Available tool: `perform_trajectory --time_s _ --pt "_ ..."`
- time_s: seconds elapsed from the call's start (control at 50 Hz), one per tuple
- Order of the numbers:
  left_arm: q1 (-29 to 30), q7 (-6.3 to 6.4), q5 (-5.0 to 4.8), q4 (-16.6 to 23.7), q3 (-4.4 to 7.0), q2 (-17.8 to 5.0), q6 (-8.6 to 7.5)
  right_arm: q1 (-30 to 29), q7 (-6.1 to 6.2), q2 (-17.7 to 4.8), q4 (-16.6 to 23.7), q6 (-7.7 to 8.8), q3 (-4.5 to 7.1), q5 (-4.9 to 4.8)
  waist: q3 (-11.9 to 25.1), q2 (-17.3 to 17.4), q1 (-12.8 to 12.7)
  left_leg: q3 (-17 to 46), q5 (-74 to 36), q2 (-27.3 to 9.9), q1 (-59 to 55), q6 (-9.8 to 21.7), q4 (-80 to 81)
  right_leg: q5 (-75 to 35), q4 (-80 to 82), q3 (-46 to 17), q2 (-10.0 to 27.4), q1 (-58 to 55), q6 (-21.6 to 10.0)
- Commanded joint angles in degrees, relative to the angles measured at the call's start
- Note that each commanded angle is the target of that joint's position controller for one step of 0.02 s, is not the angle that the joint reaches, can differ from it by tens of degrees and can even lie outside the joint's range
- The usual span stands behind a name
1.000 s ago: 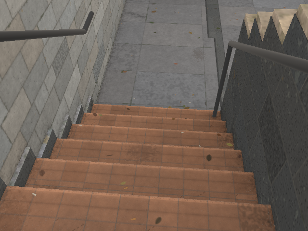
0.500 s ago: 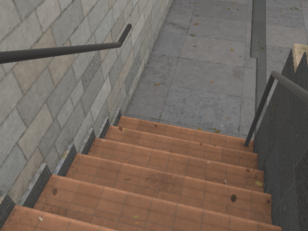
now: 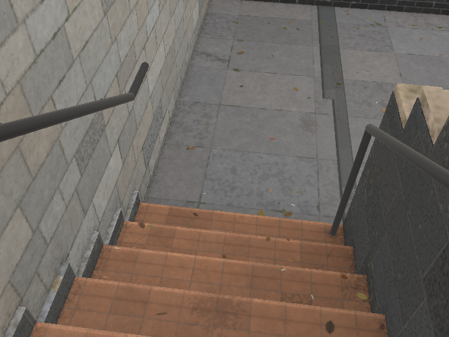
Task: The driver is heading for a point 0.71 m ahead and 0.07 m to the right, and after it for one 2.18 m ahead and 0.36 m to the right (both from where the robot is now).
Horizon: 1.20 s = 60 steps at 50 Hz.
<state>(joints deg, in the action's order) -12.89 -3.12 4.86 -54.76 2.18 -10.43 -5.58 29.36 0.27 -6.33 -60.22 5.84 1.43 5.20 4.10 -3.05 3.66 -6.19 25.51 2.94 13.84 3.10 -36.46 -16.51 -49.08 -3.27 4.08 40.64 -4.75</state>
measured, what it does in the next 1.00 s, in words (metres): goes down: right foot 0.18 m lower, then left foot 0.13 m higher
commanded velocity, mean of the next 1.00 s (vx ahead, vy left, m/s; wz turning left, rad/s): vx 0.20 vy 0.00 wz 0.00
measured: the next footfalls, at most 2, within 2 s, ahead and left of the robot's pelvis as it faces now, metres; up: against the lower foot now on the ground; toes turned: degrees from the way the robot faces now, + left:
right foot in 0.22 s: +0.21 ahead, -0.11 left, -0.18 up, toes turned -4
left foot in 0.44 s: +0.14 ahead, +0.14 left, -0.06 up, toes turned +9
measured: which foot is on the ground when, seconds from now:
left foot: down 0.00-0.24, up 0.26-0.42, down 0.44-0.48, up 0.50-0.60, down 0.62-1.00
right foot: up 0.00-0.20, down 0.22-0.76, up 0.78-1.00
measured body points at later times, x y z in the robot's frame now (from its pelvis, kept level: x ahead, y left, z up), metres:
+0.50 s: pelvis +0.15 -0.03 -0.16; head +0.16 -0.02 +0.29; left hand +0.17 +0.19 -0.32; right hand +0.17 -0.25 -0.31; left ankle +0.14 +0.14 -0.76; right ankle +0.17 -0.10 -0.90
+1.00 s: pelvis +0.25 +0.01 -0.18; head +0.25 +0.01 +0.27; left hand +0.38 +0.23 -0.31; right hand +0.09 -0.14 -0.32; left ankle +0.20 +0.13 -0.90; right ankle +0.26 -0.11 -0.83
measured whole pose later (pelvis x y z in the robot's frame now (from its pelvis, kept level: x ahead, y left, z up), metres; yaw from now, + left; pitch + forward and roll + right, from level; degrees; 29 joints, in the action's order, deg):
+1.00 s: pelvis +0.25 +0.01 -0.18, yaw -1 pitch +2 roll +0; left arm -11.5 -2.0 5.0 -54.1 3.6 -10.2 -6.0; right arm 37.7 0.1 -2.6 -64.4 6.0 -0.2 5.3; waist 3.5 -0.5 6.3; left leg -2.2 24.3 -1.1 15.2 2.8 -37.0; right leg 13.2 -66.0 0.3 0.7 35.4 -7.4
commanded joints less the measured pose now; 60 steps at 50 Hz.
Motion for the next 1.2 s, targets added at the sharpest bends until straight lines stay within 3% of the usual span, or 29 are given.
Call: perform_trajectory --time_s 0.02,0.04,0.06,0.08,0.18,0.22,0.24,0.26,0.28,0.3,0.34,0.38,0.46,0.52,0.56,0.6,0.66,0.7,0.76,0.8,0.82,0.88,0.94,1.06,1.12,1.14,1.16,1.18,1.2 --pt "-2.35 0.34 -4.24 1.01 0.84 -2.8 2.08 -4.4 1.94 -11.02 2.73 1.31 1.66 -9.51 -4.54 6.31 -6.62 8.94 -16.48 -9.52 20.85 5.74 5.54 -17.08 9.18 5.95 -5.41 -23.96 2.13" --pt "-0.92 1.18 -4.24 0.87 0.8 -3.14 3.95 -2.46 2.28 -11.39 2.23 0.85 1.61 -9.94 -6.83 5.91 -4.83 9.94 -15.93 -10.44 21.46 5.5 1.95 -13.97 9.06 4.35 -4.41 -24.28 2.59" --pt "3.24 -0.08 0.08 3.36 -1.06 -1.76 2.38 1.9 0.72 -3.03 1.62 1.87 -1.68 0.3 -11.78 4.3 -1.69 10.07 -12.25 -10.25 23.39 4.35 -1.47 -12.21 14.68 0.87 0.65 -16.62 2.44" --pt "2.99 -0.2 1.0 4.07 -0.86 -1.57 2.54 3.4 0.24 -3.78 1.2 1.96 -1.38 1.08 -11.23 6.09 -2.17 10.72 -12.76 -10.64 19.82 5.57 -4.82 -10.21 16.88 2.74 -0.8 -17.21 2.42" --pt "5.25 0.12 -1.03 1.75 -1.4 -3.02 2.41 12.46 0.54 -5.47 -1.83 -1.24 -1.94 -2.19 -11.87 2.49 3.37 20.91 -9.75 -12.72 6.37 6.67 -16.21 -9.28 37.58 1.68 3.46 -18.78 3.16" --pt "-14.76 0.86 -2.61 -4.73 0.96 -7.49 1.45 10.44 -2.52 -7.93 -3.11 -3.51 -1.97 -2.14 -7.56 -2.62 -5.8 16.28 -13.28 -8.45 15.54 2.97 -33.21 -19.72 44.09 5.43 2.92 -45.09 0.63" --pt "-22.24 1.93 -4.9 -10.13 1.68 -12.1 2.17 10.98 2.21 -9.75 -0.4 -3.92 0.78 -7.97 -0.36 -4.72 -4.1 2.37 10.19 0.91 26.61 1.95 -55.28 -62.81 23.95 2.79 11.07 -64.57 -0.17" --pt "-23.83 2.03 -6.59 -8.86 1.83 -13.08 2.61 13.44 4.51 -8.22 0.09 -4.53 0.11 -9.56 12.45 -10.94 -5.09 -0.04 39.21 2.72 42.35 -0.31 -78.98 -80.32 9.86 -3.56 19.31 -84.15 -6.62" --pt "-23.41 -1.6 -3.14 -6.07 2.03 -14.87 1.89 11.8 -3.76 -3.9 3.02 -2.98 -3.59 -3.53 30.32 -15.84 -10.88 10.87 39.03 -1.7 43.59 -4.58 -91.26 -61.14 12.47 -7.26 22.94 -88.42 -16.88" --pt "-17.65 -2.49 0.65 -4.58 1.96 -12.56 2.65 7.22 -5.98 -6.47 4.2 -2.34 -1.91 -4.18 16.98 -2.26 -9.0 12.59 30.67 -3.64 47.45 -4.8 -89.27 -50.49 14.84 -8.66 22.64 -72.24 -14.71" --pt "1.23 -3.56 -2.35 0.53 -1.46 -7.65 2.42 3.39 -6.13 -3.13 7.78 -2.1 -3.53 -4.18 -0.52 3.95 0.98 13.82 15.11 -9.79 41.23 -8.43 -65.23 -13.75 25.71 -8.08 18.99 -36.37 -12.51" --pt "-4.01 -1.9 -2.36 -0.91 -2.51 -4.96 0.75 5.32 -5.58 -2.24 5.62 -2.63 -4.02 -4.62 -5.57 0.82 1.77 10.88 6.43 -10.13 25.55 -10.63 -62.66 -14.55 29.66 0.26 10.48 -16.06 -10.96" --pt "-1.58 -1.07 -4.43 -0.02 -3.14 -6.11 -1.58 9.91 -6.2 -2.56 2.26 -2.81 -2.33 -2.42 -3.6 6.02 3.27 8.2 -24.78 -12.92 12.11 -11.74 -23.09 3.45 25.12 3.6 4.35 -7.75 -7.81" --pt "-15.99 -0.45 -3.15 -5.11 -2.22 -7.48 -2.02 -7.38 -4.78 -9.71 7.07 -0.54 1.16 -5.38 -7.84 -3.07 -4.85 3.58 -23.15 -7.93 32.04 -11.02 -21.91 -10.58 25.43 2.03 1.79 -36.23 1.5" --pt "-10.28 -0.55 -3.72 -3.38 -1.38 -7.1 -1.22 -10.57 -3.24 -10.15 7.06 -0.9 2.51 -4.22 -4.71 2.3 -3.32 8.06 -15.4 -11.24 25.14 -12.12 -4.13 -13.68 21.7 -3.57 7.46 -37.19 -6.18" --pt "-4.41 -4.62 -6.54 -1.69 -2.17 -5.73 0.88 -1.16 -3.51 -3.19 2.62 -2.54 0.51 -4.28 -4.2 -0.07 1.03 4.37 -19.84 -9.9 0.87 -12.33 -1.16 10.22 25.04 -4.2 6.84 -18.87 -6.08" --pt "-10.71 -3.42 -5.52 -2.91 2.88 -15.53 2.14 -1.58 -2.65 -11.95 4.08 -2.58 3.1 -2.07 -10.57 1.74 -3.79 -2.68 4.1 -3.65 -0.04 -6.88 -1.03 64.36 35.11 -7.41 3.94 -11.47 -7.55" --pt "-13.73 -0.11 -2.82 -3.26 2.6 -9.84 1.4 -7.62 -1.3 -10.52 5.97 -1.43 3.37 -1.55 -12.07 2.54 -6.89 3.39 10.79 -6.93 12.2 -1.27 3.53 67.47 33.41 -13.93 9.52 -20.16 -11.96" --pt "-2.79 1.94 -2.56 1.0 2.26 -5.16 0.97 0.31 -1.16 -6.22 1.64 0.67 2.42 -2.75 -12.16 7.25 -1.79 11.17 11.38 -10.63 1.21 6.41 14.08 56.66 21.06 0.19 0.14 -13.74 -7.75" --pt "4.83 2.94 -0.72 3.95 1.5 -0.33 0.78 14.89 -0.67 -7.42 -1.53 1.55 2.8 0.07 -7.99 17.41 6.53 31.66 12.37 -19.87 -14.94 14.85 23.32 54.33 -3.84 3.75 -8.55 2.47 -4.0" --pt "5.41 3.35 -1.38 3.93 2.13 -0.91 0.05 19.39 -0.38 -7.38 -2.64 1.53 2.49 0.99 -9.32 12.5 8.13 34.8 10.97 -21.16 -17.41 15.4 24.17 52.21 -10.44 -3.7 -9.54 8.35 -5.17" --pt "-0.08 3.15 -0.67 1.26 2.77 -2.63 -1.09 9.78 -1.02 -3.84 -1.07 0.81 1.12 -1.49 -9.16 7.34 1.99 26.39 4.78 -19.76 -8.88 14.42 18.51 39.98 -19.38 -2.5 -5.07 8.0 -5.87" --pt "0.45 1.53 0.81 2.02 1.58 0.73 -0.66 7.97 -0.08 0.52 -1.57 0.69 -1.25 -0.78 -7.34 6.93 -0.13 16.09 -5.11 -14.92 7.17 12.18 13.62 30.35 -16.81 4.2 -3.04 -4.69 -3.33" --pt "0.04 2.02 0.34 3.91 1.03 -1.5 -0.25 12.04 0.22 -5.3 -4.86 1.4 -0.57 -0.19 -6.83 8.82 -0.79 17.17 -14.12 -16.68 14.11 10.61 -0.39 33.65 -16.11 6.79 -3.38 -12.46 0.94" --pt "-32.77 3.74 -0.41 -6.18 4.8 -8.19 -0.84 -7.86 -3.55 -13.3 2.34 2.04 2.94 -1.15 -3.07 -2.5 -20.05 5.41 -23.62 -6.65 40.15 8.04 -33.39 34.76 5.09 10.45 -8.0 -52.0 -1.03" --pt "-39.46 4.0 -0.06 -8.42 4.18 -13.42 -1.73 -8.59 -5.03 -5.15 5.85 2.7 2.4 -0.21 4.32 -17.88 -17.75 4.33 13.03 2.75 47.26 5.71 -57.23 20.42 18.05 -19.99 6.98 -57.62 -13.57" --pt "-29.36 3.47 -5.73 -7.48 3.79 -13.09 0.96 -10.38 -0.21 -12.96 5.38 1.94 4.95 -4.8 -13.06 -3.31 -13.78 9.54 5.56 -2.72 60.68 3.3 -51.82 -4.26 13.25 -30.22 14.12 -52.14 -10.25" --pt "-25.04 3.78 -5.28 -6.42 4.0 -13.9 1.83 -11.45 1.25 -9.24 5.78 0.63 4.21 -5.47 -13.36 -0.24 -11.14 9.57 6.09 -4.48 59.34 0.52 -48.73 5.99 15.2 -34.92 18.55 -44.97 -12.9" --pt "-29.1 1.05 -1.03 -8.83 0.22 -2.35 -1.27 -15.8 -1.19 0.16 10.04 1.76 1.43 -0.46 -6.31 1.42 -10.31 18.12 1.75 -4.76 62.07 1.7 -54.97 26.44 16.1 -42.5 20.32 -38.64 -21.77"
Keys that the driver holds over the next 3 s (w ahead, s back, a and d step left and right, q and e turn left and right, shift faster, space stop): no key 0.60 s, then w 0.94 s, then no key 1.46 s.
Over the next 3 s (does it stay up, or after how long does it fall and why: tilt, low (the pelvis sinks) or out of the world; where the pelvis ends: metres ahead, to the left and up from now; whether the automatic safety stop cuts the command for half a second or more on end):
stays up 0.78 -0.04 -0.54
